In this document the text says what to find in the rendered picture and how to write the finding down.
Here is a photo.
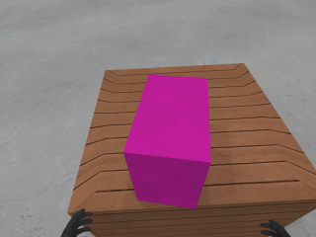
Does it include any robot right hand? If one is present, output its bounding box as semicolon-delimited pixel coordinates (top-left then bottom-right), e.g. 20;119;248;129
260;219;291;237

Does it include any carton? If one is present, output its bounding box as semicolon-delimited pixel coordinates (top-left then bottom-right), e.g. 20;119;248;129
123;74;211;209

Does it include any robot left hand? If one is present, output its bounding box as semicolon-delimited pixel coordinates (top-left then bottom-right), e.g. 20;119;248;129
60;208;93;237

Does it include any pedestal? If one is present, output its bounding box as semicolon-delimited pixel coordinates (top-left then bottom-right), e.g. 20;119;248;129
67;63;316;237

